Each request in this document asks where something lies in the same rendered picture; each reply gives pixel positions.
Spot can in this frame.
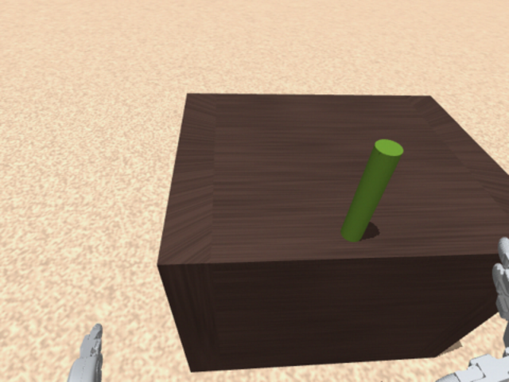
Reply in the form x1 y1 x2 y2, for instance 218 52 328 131
340 139 403 242

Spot left robot hand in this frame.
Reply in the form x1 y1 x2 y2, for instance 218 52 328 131
67 323 103 382

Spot right robot hand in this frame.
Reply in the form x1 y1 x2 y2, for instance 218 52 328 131
435 237 509 382

